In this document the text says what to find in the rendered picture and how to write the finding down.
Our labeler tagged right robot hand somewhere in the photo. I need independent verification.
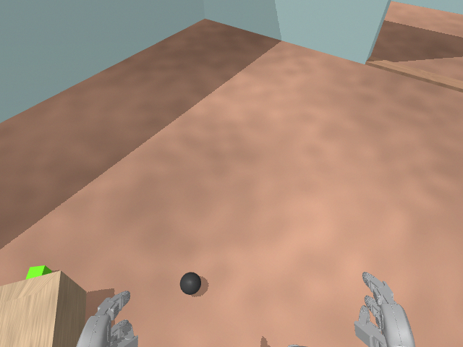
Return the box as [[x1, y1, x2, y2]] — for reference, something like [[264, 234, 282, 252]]
[[354, 272, 415, 347]]

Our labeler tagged left robot hand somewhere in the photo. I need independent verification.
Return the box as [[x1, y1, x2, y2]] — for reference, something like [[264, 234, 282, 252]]
[[76, 291, 138, 347]]

